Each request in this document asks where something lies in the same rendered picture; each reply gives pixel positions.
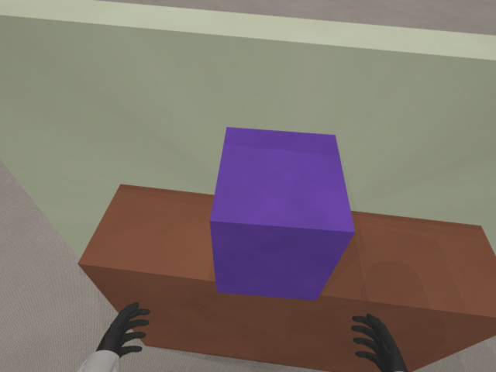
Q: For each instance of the robot left hand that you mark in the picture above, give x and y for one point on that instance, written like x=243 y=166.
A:
x=116 y=334

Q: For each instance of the carton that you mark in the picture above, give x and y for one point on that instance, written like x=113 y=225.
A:
x=281 y=217

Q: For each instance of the pedestal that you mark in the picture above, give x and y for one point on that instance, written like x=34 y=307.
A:
x=432 y=283

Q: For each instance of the robot right hand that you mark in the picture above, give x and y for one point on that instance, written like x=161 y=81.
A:
x=388 y=357

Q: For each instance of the left robot forearm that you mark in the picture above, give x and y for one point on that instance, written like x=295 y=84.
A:
x=101 y=361

